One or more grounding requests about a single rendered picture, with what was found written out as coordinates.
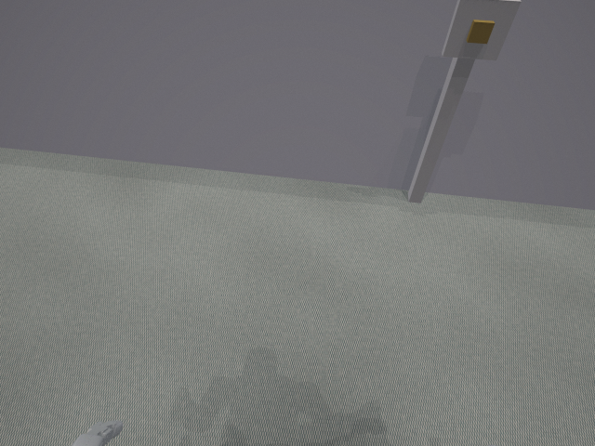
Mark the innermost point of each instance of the panel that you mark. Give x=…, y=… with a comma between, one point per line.
x=502, y=12

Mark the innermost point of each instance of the left robot hand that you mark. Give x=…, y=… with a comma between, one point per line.
x=100, y=434

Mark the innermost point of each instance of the button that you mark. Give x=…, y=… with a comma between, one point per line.
x=480, y=31

